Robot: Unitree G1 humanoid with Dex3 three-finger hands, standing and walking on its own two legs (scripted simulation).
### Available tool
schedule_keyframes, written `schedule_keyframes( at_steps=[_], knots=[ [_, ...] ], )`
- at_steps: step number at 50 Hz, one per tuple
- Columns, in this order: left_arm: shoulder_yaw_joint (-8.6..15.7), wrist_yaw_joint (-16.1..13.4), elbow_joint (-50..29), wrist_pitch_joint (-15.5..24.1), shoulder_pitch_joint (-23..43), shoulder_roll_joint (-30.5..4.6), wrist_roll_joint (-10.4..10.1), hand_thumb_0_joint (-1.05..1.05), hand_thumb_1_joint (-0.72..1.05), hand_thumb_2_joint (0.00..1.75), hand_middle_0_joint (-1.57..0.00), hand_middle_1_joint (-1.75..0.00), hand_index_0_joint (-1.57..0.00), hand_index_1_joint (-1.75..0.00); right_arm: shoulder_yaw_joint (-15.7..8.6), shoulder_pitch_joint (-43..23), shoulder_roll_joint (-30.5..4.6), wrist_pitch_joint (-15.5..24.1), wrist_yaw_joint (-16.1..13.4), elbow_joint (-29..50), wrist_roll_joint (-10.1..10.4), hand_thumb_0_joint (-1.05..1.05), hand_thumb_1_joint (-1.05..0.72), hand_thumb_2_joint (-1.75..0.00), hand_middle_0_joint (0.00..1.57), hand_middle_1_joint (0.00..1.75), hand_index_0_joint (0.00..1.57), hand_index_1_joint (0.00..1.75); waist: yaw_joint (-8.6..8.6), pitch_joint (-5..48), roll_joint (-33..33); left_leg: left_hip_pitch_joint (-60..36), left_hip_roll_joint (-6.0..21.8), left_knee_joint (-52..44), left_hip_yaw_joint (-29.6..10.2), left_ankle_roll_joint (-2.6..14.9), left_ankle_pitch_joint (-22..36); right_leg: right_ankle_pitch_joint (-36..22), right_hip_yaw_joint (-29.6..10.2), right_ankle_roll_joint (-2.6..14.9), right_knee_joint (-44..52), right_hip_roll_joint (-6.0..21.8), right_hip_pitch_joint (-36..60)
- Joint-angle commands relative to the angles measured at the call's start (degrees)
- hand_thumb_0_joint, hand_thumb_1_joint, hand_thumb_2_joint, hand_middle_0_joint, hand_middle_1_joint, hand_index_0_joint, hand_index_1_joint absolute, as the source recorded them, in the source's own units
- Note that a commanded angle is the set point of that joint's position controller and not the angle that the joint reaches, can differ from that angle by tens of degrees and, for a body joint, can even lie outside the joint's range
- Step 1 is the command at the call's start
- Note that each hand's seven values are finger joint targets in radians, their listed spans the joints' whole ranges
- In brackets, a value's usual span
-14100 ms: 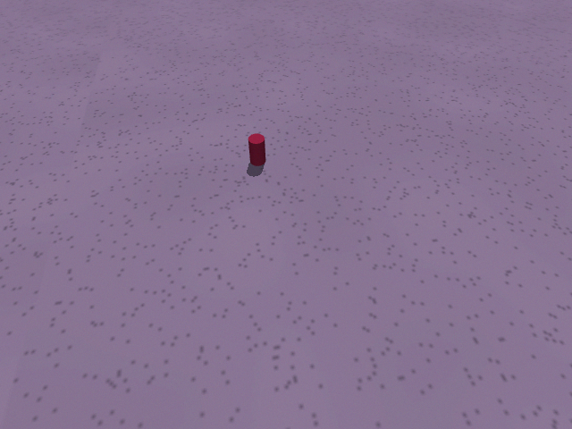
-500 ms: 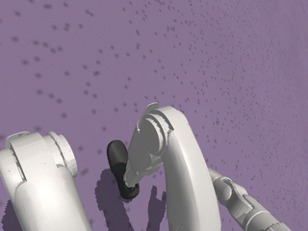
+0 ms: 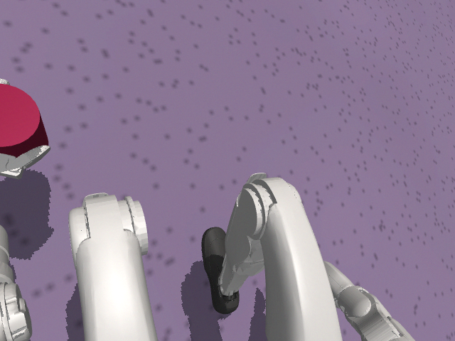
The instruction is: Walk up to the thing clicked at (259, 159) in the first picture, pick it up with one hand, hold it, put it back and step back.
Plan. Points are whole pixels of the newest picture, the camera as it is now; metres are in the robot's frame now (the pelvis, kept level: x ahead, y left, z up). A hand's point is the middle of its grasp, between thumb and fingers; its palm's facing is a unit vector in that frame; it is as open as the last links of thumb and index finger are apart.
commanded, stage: settle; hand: left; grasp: from the side
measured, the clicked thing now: (11, 130) +0.43 +0.29 -0.13
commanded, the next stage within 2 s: lift in 1.26 s
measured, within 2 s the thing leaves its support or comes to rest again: neither
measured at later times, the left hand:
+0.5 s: hand out of the picture +0.43 +0.28 -0.03, palm faces +0.30 -0.95 -0.05, open 11.2 cm
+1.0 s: hand out of the picture +0.44 +0.28 +0.01, palm faces +0.32 -0.95 -0.04, open 11.2 cm
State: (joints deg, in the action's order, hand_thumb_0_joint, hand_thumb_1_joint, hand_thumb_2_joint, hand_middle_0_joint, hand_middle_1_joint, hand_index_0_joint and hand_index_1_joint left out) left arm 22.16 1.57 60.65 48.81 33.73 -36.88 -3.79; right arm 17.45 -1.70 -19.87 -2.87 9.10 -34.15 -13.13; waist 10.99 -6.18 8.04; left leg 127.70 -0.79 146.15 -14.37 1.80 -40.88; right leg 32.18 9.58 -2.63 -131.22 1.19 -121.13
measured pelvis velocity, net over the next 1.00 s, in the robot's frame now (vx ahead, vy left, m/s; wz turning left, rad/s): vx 0.02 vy -0.02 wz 0.14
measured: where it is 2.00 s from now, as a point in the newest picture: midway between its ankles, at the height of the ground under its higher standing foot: (171, 308)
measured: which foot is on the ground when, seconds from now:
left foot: down 0.00-1.00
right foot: down 0.00-1.00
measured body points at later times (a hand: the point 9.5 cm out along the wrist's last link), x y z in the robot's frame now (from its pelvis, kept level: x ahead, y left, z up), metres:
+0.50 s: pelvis +0.02 -0.02 +0.03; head +0.22 +0.09 +0.42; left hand +0.41 +0.33 -0.03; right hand +0.18 -0.27 -0.07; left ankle +0.08 +0.11 -0.28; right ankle +0.15 -0.14 -0.28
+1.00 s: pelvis +0.02 -0.02 +0.05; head +0.22 +0.06 +0.45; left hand +0.41 +0.33 +0.01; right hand +0.19 -0.27 -0.06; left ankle +0.08 +0.11 -0.28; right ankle +0.15 -0.14 -0.28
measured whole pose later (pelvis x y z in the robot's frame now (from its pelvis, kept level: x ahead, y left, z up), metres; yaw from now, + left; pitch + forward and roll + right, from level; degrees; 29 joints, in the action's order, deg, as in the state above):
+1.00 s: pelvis +0.02 -0.02 +0.05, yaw +8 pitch +33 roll -6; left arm 25.1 8.9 54.2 35.6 36.2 -24.9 -5.7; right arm 4.1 5.0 -17.0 -2.3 4.2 -37.4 -4.8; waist 8.3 6.1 0.6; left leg 124.0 -0.8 132.7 -6.2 -0.8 -41.8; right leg 36.0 2.7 -1.5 -126.6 3.5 -123.4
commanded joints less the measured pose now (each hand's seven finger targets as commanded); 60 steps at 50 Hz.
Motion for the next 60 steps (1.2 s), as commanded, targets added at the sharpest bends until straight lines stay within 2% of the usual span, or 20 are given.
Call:
schedule_keyframes(
  at_steps=[1,3,7,9,13,14,19,21,22,27,30,34,36,39,44,47,51,53,54,60],
  knots=[
    [0.67,0.63,-15.63,2.29,18.20,-6.37,-1.64,0.00,0.14,1.21,-1.25,-1.33,-1.24,-1.36,-9.05,5.92,-17.41,-0.03,-1.49,1.37,1.74,0.00,-0.90,-0.90,0.20,0.30,0.20,0.30,2.55,35.38,-29.37,-25.86,1.50,-25.17,2.48,-2.80,3.25,-4.55,3.70,4.49,6.81,-2.04,11.15],
    [1.78,0.83,-17.72,1.42,19.35,-7.29,-1.79,0.00,0.14,1.20,-1.24,-1.32,-1.23,-1.35,-9.95,6.53,-16.89,0.00,-1.73,1.42,2.37,0.00,-0.90,-0.90,0.20,0.30,0.20,0.30,1.63,36.88,-28.61,-25.23,1.17,-25.66,3.20,-2.51,2.88,-3.58,2.89,4.58,7.34,-1.84,11.23],
    [0.60,2.19,-19.14,-0.72,18.32,-5.71,-1.36,0.00,0.13,1.21,-1.24,-1.34,-1.23,-1.37,-11.77,7.70,-15.98,-0.30,-2.36,1.08,3.62,0.00,-0.90,-0.90,0.20,0.30,0.20,0.30,0.52,39.49,-28.87,-26.94,0.94,-27.08,4.34,-2.45,3.51,-3.40,1.56,4.81,7.76,-1.32,10.73],
    [-0.29,3.07,-21.42,-1.53,19.19,-3.92,-1.98,0.00,0.13,1.22,-1.25,-1.35,-1.24,-1.38,-12.52,9.16,-15.50,-0.26,-2.59,0.71,4.08,0.00,-0.90,-0.90,0.20,0.30,0.20,0.30,0.83,41.75,-28.16,-27.74,0.67,-26.57,5.12,-2.32,5.81,-5.11,1.09,4.83,8.30,-1.31,11.78],
    [1.76,4.40,-19.99,-3.38,17.69,-4.19,-3.26,0.00,0.11,1.20,-1.24,-1.34,-1.23,-1.37,-13.51,10.83,-14.44,-0.35,-3.26,0.45,5.54,0.00,-0.91,-0.90,0.20,0.30,0.20,0.30,-0.05,44.98,-26.35,-27.61,0.16,-26.92,6.56,-1.97,7.31,-5.52,0.10,4.77,9.14,-0.99,13.78],
    [0.56,4.72,-19.32,-3.79,17.19,-2.69,-3.21,0.00,0.11,1.19,-1.23,-1.32,-1.21,-1.35,-13.63,10.47,-14.09,-0.37,-3.32,0.52,5.70,0.00,-0.91,-0.90,0.20,0.30,0.20,0.30,0.05,44.63,-25.53,-26.91,0.11,-27.26,6.71,-1.92,7.10,-5.29,-0.06,4.81,9.38,-0.93,13.65],
    [3.01,5.26,-22.81,-4.58,19.96,-4.15,-4.28,0.00,0.10,1.20,-1.21,-1.33,-1.20,-1.35,-15.06,11.97,-12.88,-0.09,-4.17,0.50,6.56,0.00,-0.91,-0.90,0.20,0.30,0.20,0.30,-1.13,48.99,-21.84,-24.09,-0.46,-26.18,9.35,-1.04,8.22,-5.95,-1.73,4.40,11.41,-0.96,19.44],
    [3.42,5.90,-19.43,-5.16,17.70,-3.48,-4.35,0.00,0.10,1.20,-1.21,-1.32,-1.20,-1.35,-14.94,11.37,-12.04,0.02,-4.41,0.32,7.17,0.00,-0.90,-0.90,0.20,0.30,0.20,0.30,-1.40,46.96,-20.34,-23.37,-0.48,-26.76,9.65,-0.91,7.70,-5.12,-1.99,4.45,11.75,-0.80,18.06],
    [4.17,6.05,-21.33,-4.95,19.28,-4.91,-4.23,0.00,0.08,1.21,-1.23,-1.34,-1.21,-1.37,-15.01,11.66,-11.79,-0.02,-4.57,0.62,7.10,0.00,-0.91,-0.91,0.20,0.30,0.20,0.30,-1.55,48.63,-20.77,-23.44,-0.47,-26.79,9.96,-0.90,7.64,-5.15,-2.33,4.33,12.32,-0.77,19.82],
    [4.51,6.63,-19.47,-6.19,17.98,-2.87,-4.26,0.00,0.05,1.19,-1.21,-1.31,-1.20,-1.34,-15.83,12.05,-11.10,0.15,-4.86,0.62,7.54,0.00,-0.91,-0.91,0.20,0.30,0.20,0.30,-2.20,49.15,-20.75,-24.11,-0.54,-27.99,10.65,-1.02,8.33,-5.28,-2.94,4.46,12.84,-0.50,20.05],
    [5.69,6.71,-23.01,-6.12,20.46,-4.63,-4.31,0.00,0.04,1.19,-1.22,-1.32,-1.20,-1.35,-16.47,12.80,-10.82,0.38,-5.21,0.45,7.61,0.00,-0.92,-0.91,0.20,0.30,0.20,0.30,-2.78,52.37,-20.84,-25.79,-0.49,-27.62,11.13,-0.97,10.29,-6.75,-3.66,4.40,13.22,-0.39,21.86],
    [4.49,7.00,-19.85,-7.05,19.59,-1.41,-3.97,0.00,0.04,1.20,-1.22,-1.32,-1.20,-1.35,-16.83,12.76,-10.32,0.77,-5.34,0.20,7.97,0.00,-0.92,-0.91,0.20,0.30,0.20,0.30,-2.27,49.15,-19.96,-25.25,-0.49,-29.18,11.09,-0.96,9.52,-5.74,-3.56,4.60,13.85,-0.28,19.91],
    [5.91,6.75,-22.17,-6.88,21.56,-3.78,-3.72,0.00,0.01,1.19,-1.22,-1.32,-1.21,-1.35,-17.28,13.15,-10.55,0.80,-5.38,0.28,7.88,0.00,-0.92,-0.91,0.20,0.30,0.20,0.30,-2.84,51.10,-20.79,-26.58,-0.43,-29.48,11.02,-1.03,9.21,-5.25,-3.64,4.67,14.02,-0.29,20.15],
    [4.30,7.29,-21.54,-7.34,20.82,-1.22,-3.64,0.00,0.03,1.21,-1.21,-1.32,-1.20,-1.36,-17.55,13.11,-10.14,0.97,-5.44,0.37,7.88,0.00,-0.92,-0.91,0.20,0.30,0.20,0.30,-2.30,50.67,-20.71,-26.91,-0.57,-30.41,11.17,-1.03,8.32,-4.54,-3.70,4.58,14.92,-0.12,20.15],
    [4.30,7.67,-21.80,-7.59,22.14,-0.54,-4.13,0.00,0.03,1.24,-1.24,-1.35,-1.22,-1.38,-17.73,13.68,-10.09,1.31,-5.67,0.12,8.14,0.00,-0.92,-0.91,0.20,0.30,0.20,0.30,-2.26,51.88,-21.31,-29.34,-0.49,-31.22,11.07,-1.21,9.63,-5.37,-3.88,4.72,14.97,0.11,19.87],
    [5.80,7.00,-20.79,-7.87,22.13,-2.15,-3.65,0.00,0.02,1.26,-1.24,-1.36,-1.23,-1.39,-17.98,14.13,-9.74,1.52,-5.84,-0.38,8.24,0.00,-0.92,-0.91,0.20,0.30,0.20,0.30,-2.92,51.31,-20.36,-28.25,-0.57,-31.41,11.38,-1.05,9.44,-4.97,-4.20,4.70,15.42,0.02,20.39],
    [4.90,6.51,-21.91,-7.38,24.44,-1.29,-3.31,0.00,0.02,1.27,-1.25,-1.37,-1.23,-1.40,-18.18,14.47,-9.07,1.77,-5.89,-0.72,7.95,0.00,-0.92,-0.91,0.20,0.30,0.20,0.30,-2.47,51.54,-19.24,-27.02,-0.75,-31.06,12.16,-0.69,8.51,-4.63,-4.90,4.48,16.75,0.00,22.12],
    [4.40,6.75,-17.20,-7.82,21.31,0.46,-3.19,0.00,0.06,1.27,-1.25,-1.36,-1.23,-1.40,-18.16,14.06,-9.24,1.92,-5.89,-0.58,8.18,0.00,-0.92,-0.91,0.20,0.30,0.20,0.30,-2.41,49.79,-19.19,-28.20,-0.71,-32.24,11.63,-0.95,8.61,-4.23,-4.45,4.70,16.50,0.13,20.07],
    [5.51,6.58,-20.16,-7.34,23.61,-1.88,-3.00,0.00,0.05,1.28,-1.26,-1.37,-1.24,-1.41,-18.49,14.45,-9.49,1.92,-5.99,-0.88,8.10,0.00,-0.92,-0.91,0.20,0.30,0.20,0.30,-2.99,51.52,-19.72,-29.36,-0.59,-32.08,11.54,-1.08,9.13,-4.60,-4.54,4.76,16.41,0.06,20.09],
    [5.16,6.51,-18.47,-7.62,23.15,-0.65,-2.95,0.00,0.04,1.31,-1.25,-1.38,-1.24,-1.42,-18.52,14.68,-9.14,1.90,-6.02,-0.77,8.29,0.00,-0.92,-0.91,0.20,0.30,0.20,0.30,-2.98,51.91,-20.64,-30.84,-0.73,-33.23,11.39,-1.27,9.49,-4.71,-4.57,4.91,16.47,0.19,19.79]
  ],
)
